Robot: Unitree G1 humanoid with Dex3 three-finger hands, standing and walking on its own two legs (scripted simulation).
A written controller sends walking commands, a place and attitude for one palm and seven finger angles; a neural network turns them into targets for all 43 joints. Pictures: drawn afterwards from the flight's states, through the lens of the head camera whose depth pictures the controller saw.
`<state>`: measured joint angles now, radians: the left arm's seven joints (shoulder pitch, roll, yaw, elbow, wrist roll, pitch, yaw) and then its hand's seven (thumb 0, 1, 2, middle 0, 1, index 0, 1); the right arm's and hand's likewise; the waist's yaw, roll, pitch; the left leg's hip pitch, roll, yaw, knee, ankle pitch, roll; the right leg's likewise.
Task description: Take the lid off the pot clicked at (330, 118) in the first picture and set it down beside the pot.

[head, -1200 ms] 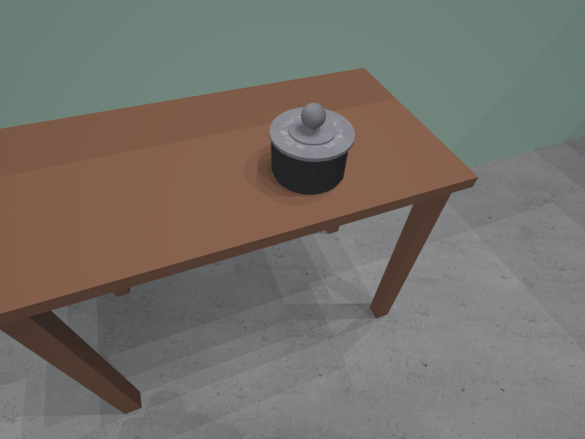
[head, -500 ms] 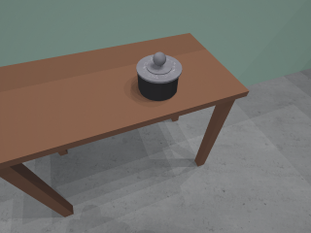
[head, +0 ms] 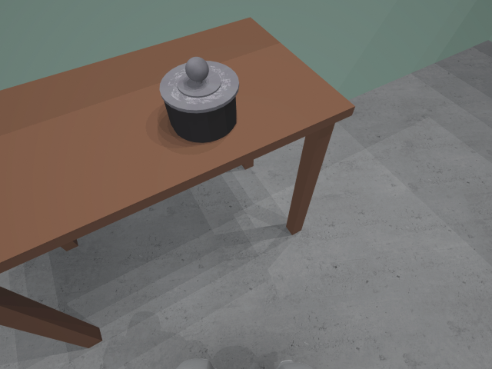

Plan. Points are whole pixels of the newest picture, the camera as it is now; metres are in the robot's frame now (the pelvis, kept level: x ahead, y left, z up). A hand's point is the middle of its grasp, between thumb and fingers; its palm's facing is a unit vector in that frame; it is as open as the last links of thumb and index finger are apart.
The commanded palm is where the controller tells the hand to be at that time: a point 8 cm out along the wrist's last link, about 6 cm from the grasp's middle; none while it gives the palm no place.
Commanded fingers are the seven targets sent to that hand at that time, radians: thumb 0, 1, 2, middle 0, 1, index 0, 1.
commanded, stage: walk to a spot facing it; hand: left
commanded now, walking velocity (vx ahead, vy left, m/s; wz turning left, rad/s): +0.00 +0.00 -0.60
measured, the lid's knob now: (197, 69) +0.65 +0.16 +0.10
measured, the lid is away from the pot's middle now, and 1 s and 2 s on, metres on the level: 0.00 0.00 0.00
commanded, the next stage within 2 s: none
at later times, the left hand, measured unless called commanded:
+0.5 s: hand (179, 344) +0.17 +0.14 -0.15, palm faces -0.30 -0.91 -0.29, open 7.3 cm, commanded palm none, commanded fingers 0.00 0.90 0.90 -0.20 -0.30 -0.20 -0.30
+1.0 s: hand (221, 318) +0.22 +0.07 -0.14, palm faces -0.57 -0.79 -0.23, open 7.4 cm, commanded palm none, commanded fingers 0.00 0.90 0.90 -0.20 -0.30 -0.20 -0.30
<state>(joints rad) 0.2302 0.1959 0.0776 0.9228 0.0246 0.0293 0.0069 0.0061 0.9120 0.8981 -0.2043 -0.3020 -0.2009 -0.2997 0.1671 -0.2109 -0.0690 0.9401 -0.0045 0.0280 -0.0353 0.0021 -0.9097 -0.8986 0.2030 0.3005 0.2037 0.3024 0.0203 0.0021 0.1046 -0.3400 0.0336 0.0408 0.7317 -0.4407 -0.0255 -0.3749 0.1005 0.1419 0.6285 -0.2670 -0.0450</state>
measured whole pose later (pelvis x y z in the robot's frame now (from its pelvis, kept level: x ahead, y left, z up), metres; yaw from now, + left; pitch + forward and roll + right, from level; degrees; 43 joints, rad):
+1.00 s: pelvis +0.00 -0.03 +0.01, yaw -38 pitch +1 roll +0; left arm 0.16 0.27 0.09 0.83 0.02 0.07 -0.04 0.01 0.91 0.90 -0.20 -0.30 -0.20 -0.30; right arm 0.23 -0.19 -0.01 0.84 -0.03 0.01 -0.01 0.00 -0.90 -0.90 0.21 0.30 0.21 0.30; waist 0.00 -0.02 0.09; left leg -0.25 0.09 0.10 0.49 -0.24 -0.03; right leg -0.44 -0.01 -0.01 0.89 -0.45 0.04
